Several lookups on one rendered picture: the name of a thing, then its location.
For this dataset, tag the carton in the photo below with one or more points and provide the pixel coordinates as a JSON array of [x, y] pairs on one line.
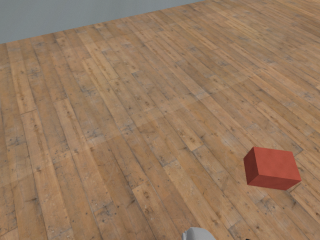
[[271, 168]]

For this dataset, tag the right robot thigh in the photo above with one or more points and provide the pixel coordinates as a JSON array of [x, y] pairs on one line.
[[197, 233]]

